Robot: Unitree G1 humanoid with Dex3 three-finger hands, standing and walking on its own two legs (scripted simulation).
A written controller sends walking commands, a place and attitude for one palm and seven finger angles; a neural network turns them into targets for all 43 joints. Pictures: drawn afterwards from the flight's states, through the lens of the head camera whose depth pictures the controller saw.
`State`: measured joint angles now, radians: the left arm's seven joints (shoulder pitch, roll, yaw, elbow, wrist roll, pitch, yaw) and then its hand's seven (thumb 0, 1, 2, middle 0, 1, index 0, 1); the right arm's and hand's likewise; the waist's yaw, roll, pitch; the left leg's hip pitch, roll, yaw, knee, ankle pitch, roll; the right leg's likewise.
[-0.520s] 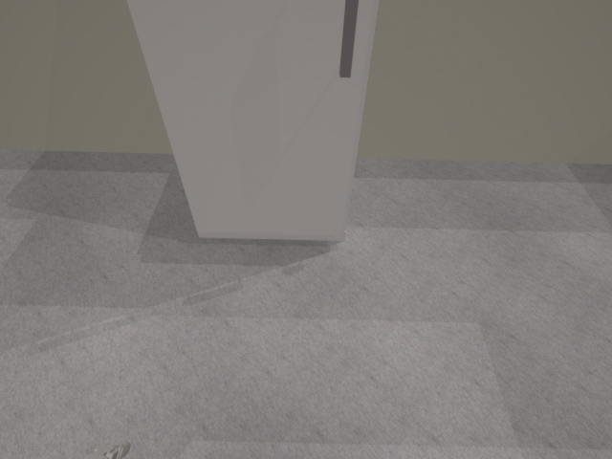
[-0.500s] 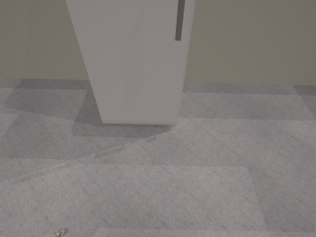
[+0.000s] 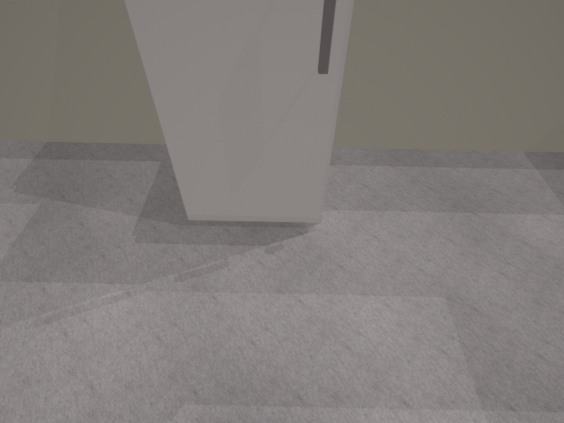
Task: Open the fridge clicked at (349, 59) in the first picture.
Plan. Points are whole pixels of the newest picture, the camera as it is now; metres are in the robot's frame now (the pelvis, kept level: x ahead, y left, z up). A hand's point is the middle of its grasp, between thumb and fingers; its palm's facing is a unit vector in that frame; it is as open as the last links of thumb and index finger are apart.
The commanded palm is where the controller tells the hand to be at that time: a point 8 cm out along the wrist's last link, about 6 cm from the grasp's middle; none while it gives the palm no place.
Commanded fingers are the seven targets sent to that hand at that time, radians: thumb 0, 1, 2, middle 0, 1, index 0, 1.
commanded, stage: stand and wait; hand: right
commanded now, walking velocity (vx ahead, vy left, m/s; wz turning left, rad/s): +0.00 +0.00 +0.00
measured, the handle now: out of the picture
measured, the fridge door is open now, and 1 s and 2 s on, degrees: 0 0 0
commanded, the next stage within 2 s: look at it before walking up in 0.30 s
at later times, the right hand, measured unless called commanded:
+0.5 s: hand out of the picture +0.07 -0.24 -0.15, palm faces -0.03 +0.94 -0.33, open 7.4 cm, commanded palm none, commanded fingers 0.00 -0.90 -0.90 0.20 0.30 0.20 0.30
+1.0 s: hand out of the picture +0.06 -0.24 -0.15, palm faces -0.03 +0.94 -0.33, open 7.4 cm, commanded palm none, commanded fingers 0.00 -0.90 -0.90 0.20 0.30 0.20 0.30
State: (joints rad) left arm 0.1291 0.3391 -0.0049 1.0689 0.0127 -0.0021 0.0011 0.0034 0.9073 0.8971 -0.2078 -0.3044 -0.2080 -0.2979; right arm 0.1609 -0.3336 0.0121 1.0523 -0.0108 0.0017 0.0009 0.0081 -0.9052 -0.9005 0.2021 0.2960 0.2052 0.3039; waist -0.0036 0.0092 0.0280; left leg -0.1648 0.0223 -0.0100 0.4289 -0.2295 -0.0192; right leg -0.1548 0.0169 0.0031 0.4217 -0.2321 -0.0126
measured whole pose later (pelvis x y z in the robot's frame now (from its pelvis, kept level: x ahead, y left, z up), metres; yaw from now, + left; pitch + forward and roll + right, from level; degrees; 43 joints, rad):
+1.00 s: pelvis +0.00 +0.01 +0.00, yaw +0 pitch -2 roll +0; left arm 0.12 0.34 -0.01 1.11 0.01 -0.01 0.00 0.00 0.91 0.90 -0.21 -0.30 -0.21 -0.30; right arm 0.15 -0.34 0.01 1.08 -0.01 -0.01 0.00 0.01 -0.91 -0.90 0.20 0.30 0.20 0.30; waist 0.00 0.01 0.03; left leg -0.15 0.01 -0.01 0.37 -0.19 -0.01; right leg -0.14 0.00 0.01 0.37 -0.19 0.00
